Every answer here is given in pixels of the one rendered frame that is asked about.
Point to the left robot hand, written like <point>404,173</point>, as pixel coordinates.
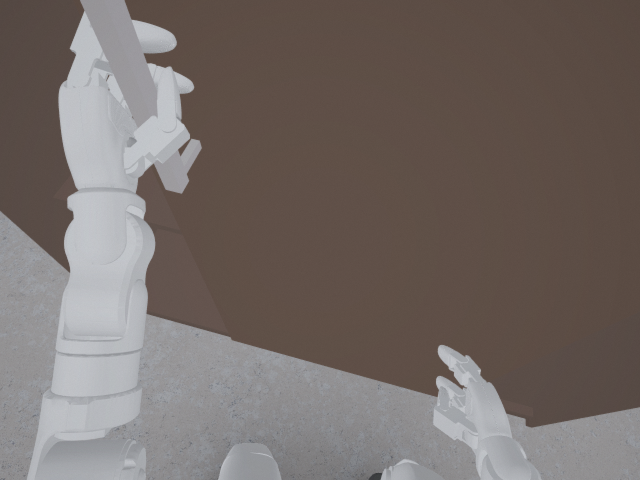
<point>96,122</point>

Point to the robot right forearm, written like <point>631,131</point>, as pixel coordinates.
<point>503,458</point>

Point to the robot left forearm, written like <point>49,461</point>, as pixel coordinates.
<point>102,321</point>

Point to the right robot shin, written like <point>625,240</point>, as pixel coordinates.
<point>406,460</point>

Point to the left robot upper arm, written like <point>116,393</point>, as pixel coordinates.
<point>114,459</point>

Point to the right robot hand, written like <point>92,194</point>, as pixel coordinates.
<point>476,412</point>

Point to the wardrobe door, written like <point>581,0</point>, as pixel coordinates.
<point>606,358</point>
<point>381,177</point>

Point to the handle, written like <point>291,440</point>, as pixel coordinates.
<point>113,27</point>

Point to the left robot thigh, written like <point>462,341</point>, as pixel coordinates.
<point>249,461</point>

